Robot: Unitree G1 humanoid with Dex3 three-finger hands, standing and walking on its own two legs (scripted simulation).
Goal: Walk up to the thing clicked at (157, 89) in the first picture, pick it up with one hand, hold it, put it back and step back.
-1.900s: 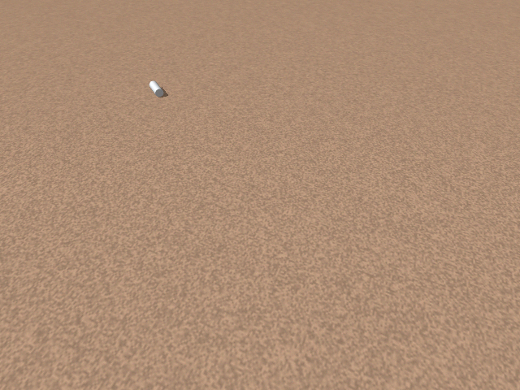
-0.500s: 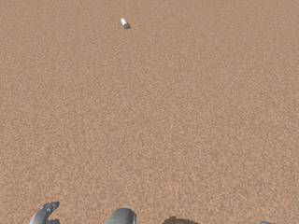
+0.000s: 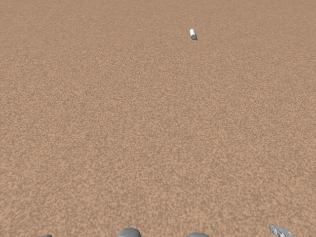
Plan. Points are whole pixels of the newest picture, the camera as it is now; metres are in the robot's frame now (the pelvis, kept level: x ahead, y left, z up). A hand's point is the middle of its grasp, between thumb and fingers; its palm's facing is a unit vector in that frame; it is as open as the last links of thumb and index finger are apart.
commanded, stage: walk up
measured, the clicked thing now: (192, 34) +2.34 -0.41 -0.71
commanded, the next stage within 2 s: stand in 1.02 s
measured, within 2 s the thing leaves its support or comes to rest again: neither
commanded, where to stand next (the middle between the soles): +0.07 +0.02 m, yaw +13 degrees
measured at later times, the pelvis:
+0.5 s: pelvis +0.00 +0.02 +0.01, yaw +12 degrees
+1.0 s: pelvis +0.00 +0.01 +0.03, yaw +16 degrees
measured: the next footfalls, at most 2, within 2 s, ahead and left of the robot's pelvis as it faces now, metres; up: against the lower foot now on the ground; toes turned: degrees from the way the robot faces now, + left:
left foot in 0.30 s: +0.04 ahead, +0.15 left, +0.00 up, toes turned +9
